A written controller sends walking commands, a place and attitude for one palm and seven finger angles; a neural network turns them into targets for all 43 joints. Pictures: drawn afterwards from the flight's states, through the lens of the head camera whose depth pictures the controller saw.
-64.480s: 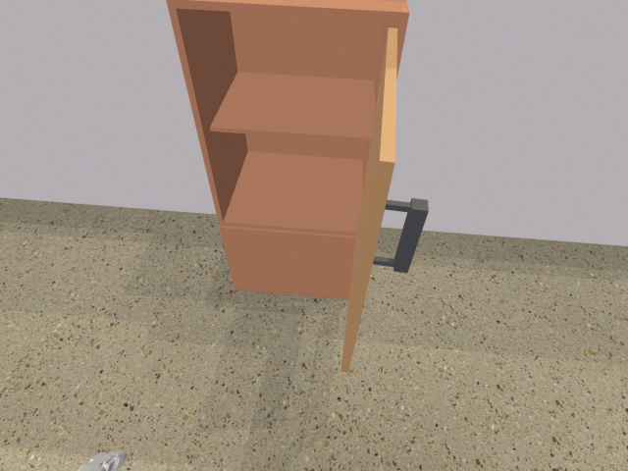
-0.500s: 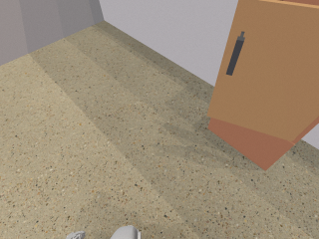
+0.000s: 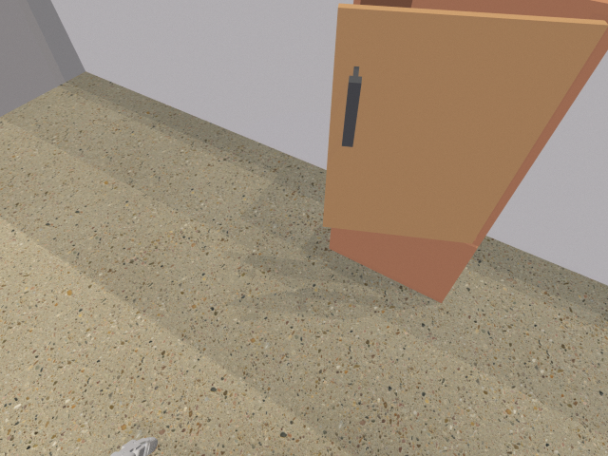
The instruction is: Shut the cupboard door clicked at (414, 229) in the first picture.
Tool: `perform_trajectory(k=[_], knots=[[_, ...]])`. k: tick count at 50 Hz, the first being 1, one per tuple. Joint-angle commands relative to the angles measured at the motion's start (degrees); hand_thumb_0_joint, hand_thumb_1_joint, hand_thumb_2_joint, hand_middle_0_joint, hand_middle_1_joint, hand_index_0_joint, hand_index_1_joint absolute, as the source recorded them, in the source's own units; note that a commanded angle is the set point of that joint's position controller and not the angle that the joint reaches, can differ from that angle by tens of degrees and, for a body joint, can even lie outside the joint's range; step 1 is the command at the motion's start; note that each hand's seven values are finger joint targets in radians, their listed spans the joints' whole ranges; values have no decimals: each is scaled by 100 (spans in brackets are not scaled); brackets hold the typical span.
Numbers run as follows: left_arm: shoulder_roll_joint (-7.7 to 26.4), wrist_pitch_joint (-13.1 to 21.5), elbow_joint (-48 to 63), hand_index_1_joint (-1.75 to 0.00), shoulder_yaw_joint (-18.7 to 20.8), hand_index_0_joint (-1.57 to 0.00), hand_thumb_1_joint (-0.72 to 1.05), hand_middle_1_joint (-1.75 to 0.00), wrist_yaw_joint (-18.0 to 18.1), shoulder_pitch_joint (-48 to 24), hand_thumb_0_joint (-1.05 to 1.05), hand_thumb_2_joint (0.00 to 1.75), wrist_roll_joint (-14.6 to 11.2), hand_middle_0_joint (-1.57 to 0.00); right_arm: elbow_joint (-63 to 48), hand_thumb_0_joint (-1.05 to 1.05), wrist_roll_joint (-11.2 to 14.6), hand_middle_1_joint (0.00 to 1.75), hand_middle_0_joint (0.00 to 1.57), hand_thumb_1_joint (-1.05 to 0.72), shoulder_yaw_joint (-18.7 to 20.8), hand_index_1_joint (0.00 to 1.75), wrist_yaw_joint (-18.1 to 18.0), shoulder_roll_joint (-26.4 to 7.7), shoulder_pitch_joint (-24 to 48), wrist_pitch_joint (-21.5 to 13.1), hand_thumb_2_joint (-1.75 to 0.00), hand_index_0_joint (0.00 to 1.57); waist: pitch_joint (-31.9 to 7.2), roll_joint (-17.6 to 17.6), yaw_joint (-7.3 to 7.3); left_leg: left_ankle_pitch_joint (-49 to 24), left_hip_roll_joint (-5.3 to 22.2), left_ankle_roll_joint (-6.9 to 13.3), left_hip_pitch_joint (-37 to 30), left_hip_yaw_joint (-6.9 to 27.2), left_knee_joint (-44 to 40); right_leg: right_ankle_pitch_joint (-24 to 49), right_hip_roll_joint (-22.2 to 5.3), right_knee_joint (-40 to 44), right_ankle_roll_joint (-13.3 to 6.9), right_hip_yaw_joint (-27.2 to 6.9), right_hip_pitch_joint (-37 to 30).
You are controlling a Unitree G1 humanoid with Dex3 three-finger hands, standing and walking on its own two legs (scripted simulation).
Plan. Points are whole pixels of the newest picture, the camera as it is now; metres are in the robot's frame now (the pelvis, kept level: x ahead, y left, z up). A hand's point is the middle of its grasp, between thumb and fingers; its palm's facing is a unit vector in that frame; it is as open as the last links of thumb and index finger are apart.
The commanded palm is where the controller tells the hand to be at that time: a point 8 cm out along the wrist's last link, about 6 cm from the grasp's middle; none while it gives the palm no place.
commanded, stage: take the last steps up to it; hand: left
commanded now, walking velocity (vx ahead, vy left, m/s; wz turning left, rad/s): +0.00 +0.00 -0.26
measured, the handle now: (351, 107) +0.72 -0.06 +0.05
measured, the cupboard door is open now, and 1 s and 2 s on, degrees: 23 23 23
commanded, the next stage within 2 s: come to a stop and stand still in 0.80 s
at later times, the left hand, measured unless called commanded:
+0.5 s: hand (198, 451) +0.15 +0.17 -0.17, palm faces -0.13 -0.98 -0.14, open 7.4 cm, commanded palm none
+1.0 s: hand (303, 357) +0.30 +0.02 -0.16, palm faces -0.17 -0.97 -0.20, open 7.2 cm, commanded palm none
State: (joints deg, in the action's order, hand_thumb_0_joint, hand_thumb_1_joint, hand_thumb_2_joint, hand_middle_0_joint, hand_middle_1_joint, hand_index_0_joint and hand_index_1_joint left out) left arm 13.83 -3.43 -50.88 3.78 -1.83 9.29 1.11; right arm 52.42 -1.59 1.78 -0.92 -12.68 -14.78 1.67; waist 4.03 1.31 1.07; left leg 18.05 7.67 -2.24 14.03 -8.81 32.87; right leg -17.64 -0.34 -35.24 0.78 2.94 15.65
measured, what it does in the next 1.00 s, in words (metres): walks ahead: right foot, then left foot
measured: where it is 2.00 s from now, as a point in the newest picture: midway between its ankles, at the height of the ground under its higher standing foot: (349, 455)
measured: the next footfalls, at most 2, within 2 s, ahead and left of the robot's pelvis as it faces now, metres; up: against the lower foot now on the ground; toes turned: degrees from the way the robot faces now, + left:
right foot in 0.02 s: +0.03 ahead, -0.12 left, +0.00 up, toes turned -3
left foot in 0.32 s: +0.09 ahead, +0.11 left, +0.00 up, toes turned +2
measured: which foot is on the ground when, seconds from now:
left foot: down 0.00-0.02, up 0.04-0.30, down 0.32-0.74, up 0.76-1.00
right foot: up 0.00-0.00, down 0.02-0.32, up 0.34-0.72, down 0.74-1.00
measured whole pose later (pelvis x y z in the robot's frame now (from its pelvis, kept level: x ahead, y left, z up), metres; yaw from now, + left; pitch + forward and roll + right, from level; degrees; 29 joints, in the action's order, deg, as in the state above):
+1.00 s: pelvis +0.21 -0.15 +0.01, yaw -10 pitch +0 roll -1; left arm 9.7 1.8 -59.7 1.9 0.9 11.7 1.3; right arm 57.1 -1.3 2.2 -0.8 -10.5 -11.6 0.1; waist 3.0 1.2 1.4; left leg 21.2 4.3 -2.3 25.2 -5.0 48.9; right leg -11.9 2.9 -23.6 -5.0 8.0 12.4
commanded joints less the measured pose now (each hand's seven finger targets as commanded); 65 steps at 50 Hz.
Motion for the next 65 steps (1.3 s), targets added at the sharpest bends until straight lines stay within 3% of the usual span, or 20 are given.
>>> perform_trajectory(k=[1, 2, 6, 11, 14, 15, 16, 17, 20, 25, 33, 35, 36, 37, 40, 44, 50, 54, 59, 65], knots=[[1403, 260, 44, -30, 288, -20, 90, -30, 187, 986, 0, 90, 33, -20, -580, 0, 80, 30, 20, -90, 180, 30, -43, -564, 430, -29, -90, 20, -601, -1646, -531, 1799, -400, -97, 1637, 258, 2119, 2899, -2246, 1876, -1196, -2588, -1219], [1372, 250, 70, -30, 252, -20, 90, -30, 222, 891, 0, 90, 19, -20, -518, 0, 95, 30, 20, -90, 179, 30, -60, -568, 383, 31, -90, 20, -575, -1169, -440, 1668, -307, -45, 1657, 744, 2687, 2232, -2227, 1905, -1470, -2380, -901], [787, 282, 141, -30, 164, -20, 90, -30, 263, 138, 0, 90, 17, -20, -198, 0, 9, 30, 20, -90, 217, 30, 3, -605, 115, -29, -90, 20, -398, -1405, -35, 731, -190, -139, 1811, 709, 2963, 1434, -1330, 1914, -1211, -1458, -809], [919, 358, -66, -30, 201, -20, 90, -30, 184, 390, 0, 90, 59, -20, -229, 0, 3, 30, 20, -90, 184, 30, 74, -422, 255, -177, -90, 20, -400, -993, -166, 733, -417, -99, 1038, 321, 1067, 185, -1201, 1950, -1299, -1564, -675], [792, 322, -87, -30, 196, -20, 90, -30, 121, 149, 0, 90, -15, -20, 63, 0, -15, 30, 20, -90, 164, 30, -12, -441, -564, -318, -90, 20, -408, -817, 255, -300, -566, -69, -603, 132, -645, -364, -756, 1340, -964, -1361, 269], [425, 308, -46, -30, 123, -20, 90, -30, 86, 183, 0, 90, -57, -20, 216, 0, -47, 30, 20, -90, 230, 30, -76, -830, -1024, -383, -90, 20, -529, 233, 440, 171, 72, 57, -1535, 1034, -1341, -641, -315, 334, -655, -1036, 1130], [57, 310, 109, -30, 28, -20, 90, -30, 27, 150, 0, 90, -66, -20, 329, 0, -133, 30, 20, -90, 385, 30, -113, -1451, -1608, -417, -90, 20, -586, 1947, 639, 1222, 1696, 587, -1960, 3310, -2000, -1439, 373, -1428, -276, -203, 2280], [327, 299, 325, -30, 68, -20, 90, -30, -4, -292, 0, 90, 25, -20, 304, 0, -122, 30, 20, -90, 376, 30, -169, -1584, -1673, -398, -90, 20, -269, 1286, 713, 1629, 2337, 1032, -1540, 3859, -2425, -1485, 43, -2368, -292, -612, 2615], [409, 261, 84, -30, 202, -20, 90, -30, -135, -186, 0, 90, 132, -20, 66, 0, -94, 30, 20, -90, 199, 30, -165, -1032, -791, -440, -90, 20, 431, 877, 215, 702, 1609, 721, -439, 2408, -2465, -213, -341, -3169, -151, -626, 2476], [83, 202, -49, -30, 68, -20, 90, -30, -172, -42, 0, 90, 38, -20, 291, 0, -65, 30, 20, -90, 162, 30, -184, -846, -1051, -538, -90, 20, 7, 756, 109, -2109, 1207, 749, -1206, 689, -1919, 378, -356, -2447, 12, -284, 2341], [173, 286, -65, -30, 64, -20, 90, -30, -169, -176, 0, 90, 35, -20, 488, 0, -63, 30, 20, -90, 327, 30, -103, -1027, -853, -419, -90, 20, 52, 926, 21, -2051, 1239, 638, -622, 165, -1443, 686, -155, -111, -171, 341, 597], [550, 403, -499, -30, 183, -20, 90, -30, -105, 1172, 0, 90, 56, -20, 477, 0, 5, 30, 20, -90, 318, 30, -65, -982, -661, -410, -90, 20, -668, 136, -624, -2248, 746, 333, -7, -226, 273, 886, -5, 647, -334, 231, -1404], [1173, 485, -729, -30, 308, -20, 90, -30, -2, 1913, 0, 90, 104, -20, 400, 0, 78, 30, 20, -90, 216, 30, 8, -543, -700, -409, -90, 20, -1154, -1453, -930, -321, -21, 154, 1178, -575, 1938, 664, -1167, 1254, -744, -1221, -2470], [1425, 505, -807, -30, 334, -20, 90, -30, 64, 2059, 0, 90, 14, -20, 219, 0, 135, 30, 20, -90, 148, 30, -17, -281, -672, -370, -90, 20, -1360, -2053, -819, 2060, -510, 145, 1673, 57, 3367, 811, -2126, 2004, -1181, -2662, -2293], [758, 509, -569, -30, 137, -20, 90, -30, 199, 841, 0, 90, -28, -20, 348, 0, 81, 30, 20, -90, 187, 30, -37, -324, -399, -333, -90, 20, -725, -1170, -304, 944, -17, 187, 1947, 788, 4006, 1301, -1758, 2025, -1277, -1880, -1252], [292, 612, -516, -30, -45, -20, 90, -30, 270, 326, 0, 90, 10, -20, 503, 0, -10, 30, 20, -90, 107, 30, 23, 4, -645, -172, -90, 20, -664, -601, 163, 433, -72, 82, 1035, 574, 2894, 2324, -1343, 2030, -1212, -579, -249], [180, 641, -717, -30, -140, -20, 90, -30, 346, 463, 0, 90, -24, -20, 514, 0, 82, 30, 20, -90, -78, 30, -24, 188, -289, -164, -90, 20, -666, -275, 61, -187, -377, -24, 237, 639, 302, 3939, -1335, 1643, -1152, -734, -607], [118, 509, -749, -30, -142, -20, 90, -30, 454, 645, 0, 90, -129, -20, 484, 0, 108, 30, 20, -90, 17, 30, -121, -427, -181, -184, -90, 20, -740, 126, -37, -3691, 359, 442, -692, 1225, -614, 2804, -844, 1161, -284, -516, -442], [241, 294, -697, -30, -87, -20, 90, -30, 481, 811, 0, 90, -31, -20, 287, 0, 64, 30, 20, -90, 86, 30, -176, -489, 182, -10, -90, 20, -303, 636, -154, -3533, 414, 677, -353, 1373, -729, 1993, -625, 817, -335, -509, -354], [467, 282, -490, -30, -14, -20, 90, -30, 452, 689, 0, 90, 19, -20, 125, 0, 80, 30, 20, -90, 171, 30, -96, -377, 194, 88, -90, 20, -836, -762, -90, -1344, -329, 314, -197, 828, 154, 2741, -1505, 1356, -928, -1341, -589]])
